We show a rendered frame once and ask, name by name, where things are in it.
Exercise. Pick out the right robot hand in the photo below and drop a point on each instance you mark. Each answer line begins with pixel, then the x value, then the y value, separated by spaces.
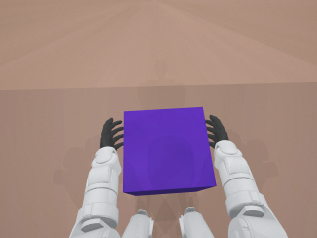
pixel 219 131

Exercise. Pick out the robot right forearm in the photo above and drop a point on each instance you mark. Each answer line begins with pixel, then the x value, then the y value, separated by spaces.
pixel 242 195

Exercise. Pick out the robot left forearm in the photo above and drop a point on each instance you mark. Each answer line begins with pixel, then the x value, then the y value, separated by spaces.
pixel 99 207

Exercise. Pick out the robot shin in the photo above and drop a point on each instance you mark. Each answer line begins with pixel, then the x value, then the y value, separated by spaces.
pixel 190 209
pixel 142 212

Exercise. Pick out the right robot upper arm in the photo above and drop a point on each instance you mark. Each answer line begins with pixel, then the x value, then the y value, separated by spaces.
pixel 243 226

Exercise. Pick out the left robot shin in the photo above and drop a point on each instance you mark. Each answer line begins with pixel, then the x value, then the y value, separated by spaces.
pixel 142 212

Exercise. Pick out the right robot shin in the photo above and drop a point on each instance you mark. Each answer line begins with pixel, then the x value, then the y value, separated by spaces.
pixel 190 209

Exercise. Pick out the carton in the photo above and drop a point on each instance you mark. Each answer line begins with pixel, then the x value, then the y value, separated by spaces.
pixel 166 151

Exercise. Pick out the left robot hand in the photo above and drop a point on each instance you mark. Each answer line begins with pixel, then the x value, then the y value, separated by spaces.
pixel 107 139

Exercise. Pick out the left robot upper arm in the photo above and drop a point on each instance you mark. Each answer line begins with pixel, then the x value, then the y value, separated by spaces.
pixel 104 232

